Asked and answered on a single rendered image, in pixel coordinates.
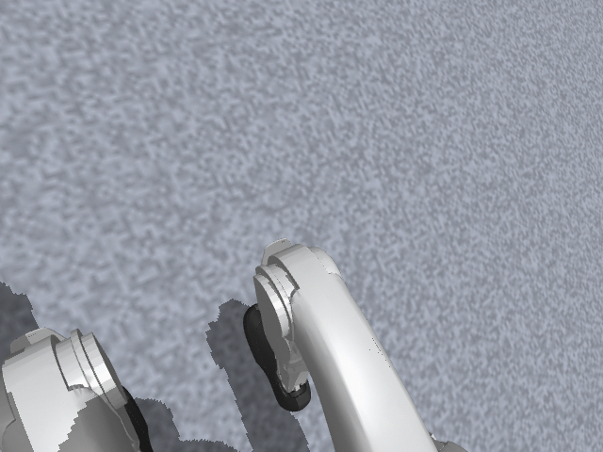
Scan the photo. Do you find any right robot hand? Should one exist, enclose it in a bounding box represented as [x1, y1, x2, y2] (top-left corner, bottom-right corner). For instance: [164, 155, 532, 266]
[429, 432, 468, 452]

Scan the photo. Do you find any left robot foot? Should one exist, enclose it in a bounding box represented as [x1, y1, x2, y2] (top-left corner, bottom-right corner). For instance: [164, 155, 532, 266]
[122, 386, 154, 452]

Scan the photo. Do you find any right robot foot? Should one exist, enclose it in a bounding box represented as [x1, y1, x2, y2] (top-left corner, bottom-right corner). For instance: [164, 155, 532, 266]
[243, 303, 311, 412]

